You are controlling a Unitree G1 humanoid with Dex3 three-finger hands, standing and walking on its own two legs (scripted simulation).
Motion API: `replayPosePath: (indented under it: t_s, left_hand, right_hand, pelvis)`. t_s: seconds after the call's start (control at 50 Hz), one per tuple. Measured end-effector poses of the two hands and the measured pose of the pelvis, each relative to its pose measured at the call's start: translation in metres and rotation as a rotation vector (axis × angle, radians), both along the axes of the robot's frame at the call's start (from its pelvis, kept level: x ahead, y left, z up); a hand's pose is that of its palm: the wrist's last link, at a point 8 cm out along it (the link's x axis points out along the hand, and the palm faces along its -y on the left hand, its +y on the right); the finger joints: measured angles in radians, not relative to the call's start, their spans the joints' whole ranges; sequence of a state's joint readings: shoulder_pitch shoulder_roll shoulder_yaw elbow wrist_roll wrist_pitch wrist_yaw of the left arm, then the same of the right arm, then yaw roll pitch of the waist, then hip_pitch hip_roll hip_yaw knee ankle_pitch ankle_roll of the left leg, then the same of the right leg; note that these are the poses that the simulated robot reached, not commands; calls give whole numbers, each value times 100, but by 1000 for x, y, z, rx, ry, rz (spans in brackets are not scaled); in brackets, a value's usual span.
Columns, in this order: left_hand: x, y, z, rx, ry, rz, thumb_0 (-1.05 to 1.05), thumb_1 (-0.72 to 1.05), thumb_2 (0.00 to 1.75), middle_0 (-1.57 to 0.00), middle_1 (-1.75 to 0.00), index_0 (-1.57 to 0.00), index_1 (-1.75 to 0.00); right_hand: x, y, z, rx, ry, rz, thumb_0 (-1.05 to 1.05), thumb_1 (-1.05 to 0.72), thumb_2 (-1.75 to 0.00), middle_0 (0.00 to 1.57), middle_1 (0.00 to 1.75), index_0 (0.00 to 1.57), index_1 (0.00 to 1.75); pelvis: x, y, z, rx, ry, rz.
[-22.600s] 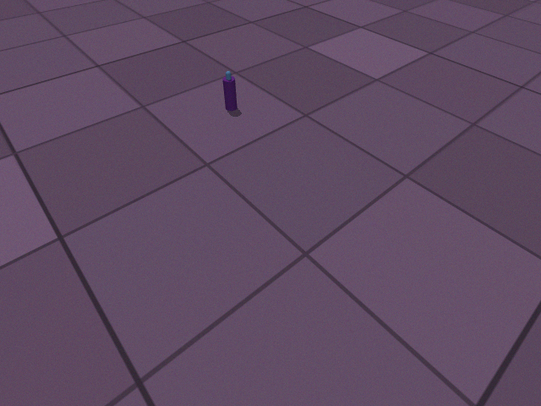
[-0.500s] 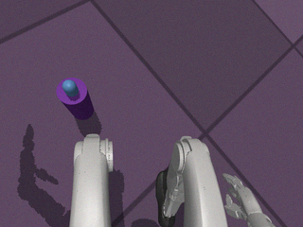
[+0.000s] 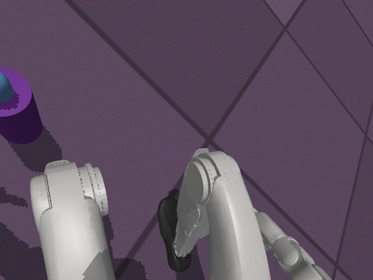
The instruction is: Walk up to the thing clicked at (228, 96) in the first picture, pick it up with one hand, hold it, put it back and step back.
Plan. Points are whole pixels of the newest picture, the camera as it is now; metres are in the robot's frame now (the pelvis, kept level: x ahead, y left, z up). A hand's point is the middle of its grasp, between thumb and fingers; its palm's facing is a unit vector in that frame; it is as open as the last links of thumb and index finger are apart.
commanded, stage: close in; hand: left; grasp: from the side
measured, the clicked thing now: (10, 108) +0.43 +0.28 -0.16
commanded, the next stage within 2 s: close in 0.48 s
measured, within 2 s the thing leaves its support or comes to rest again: neither
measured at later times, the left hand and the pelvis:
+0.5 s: hand out of the picture +0.41 +0.29 -0.15, palm faces +0.26 -0.96 +0.05, open 17.7 cm; pelvis -0.01 +0.01 -0.01, yaw -2 degrees
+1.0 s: hand (4, 112) +0.42 +0.29 -0.16, palm faces +0.28 -0.96 +0.03, open 16.3 cm; pelvis -0.01 +0.01 -0.01, yaw -2 degrees
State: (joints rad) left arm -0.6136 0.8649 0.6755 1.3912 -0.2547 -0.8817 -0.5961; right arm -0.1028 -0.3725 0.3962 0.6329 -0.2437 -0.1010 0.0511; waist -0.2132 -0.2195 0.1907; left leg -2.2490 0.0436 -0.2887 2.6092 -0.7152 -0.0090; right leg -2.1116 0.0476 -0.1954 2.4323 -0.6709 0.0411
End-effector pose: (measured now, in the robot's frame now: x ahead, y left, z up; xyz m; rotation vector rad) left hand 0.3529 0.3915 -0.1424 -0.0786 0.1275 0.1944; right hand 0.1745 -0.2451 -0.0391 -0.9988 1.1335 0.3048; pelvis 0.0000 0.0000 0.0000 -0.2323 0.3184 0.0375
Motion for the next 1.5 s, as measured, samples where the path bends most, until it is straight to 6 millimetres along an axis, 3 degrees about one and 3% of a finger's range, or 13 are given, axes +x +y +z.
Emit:
replayPosePath:
  t_s: [0.16,0.6,1.08,1.5]
  left_hand:
    - [19,-23,-18,7,-54,57,-2,-61,0,-5,-13,-9,-9]
    - [25,-58,-10,39,-91,86,-2,-61,0,-4,-7,-7,-3]
    - [38,-61,-14,62,-88,96,-2,-38,19,-23,-21,-24,-20]
    - [30,-66,-13,74,-91,105,-1,-8,43,-46,-43,-47,-41]
  right_hand:
    - [-2,5,8,-69,32,60,1,-91,-89,21,30,21,30]
    - [-25,7,6,-63,84,33,0,-91,-89,21,30,21,30]
    - [-20,4,3,-71,114,13,0,-90,-89,21,30,21,30]
    - [-20,2,1,-66,119,8,0,-89,-89,21,30,21,30]
  pelvis:
    - [-3,4,-6,-36,-55,-15]
    - [-11,5,-8,-47,-92,-19]
    - [-7,5,-7,-48,-69,-22]
    - [-8,4,-6,-43,-71,-24]
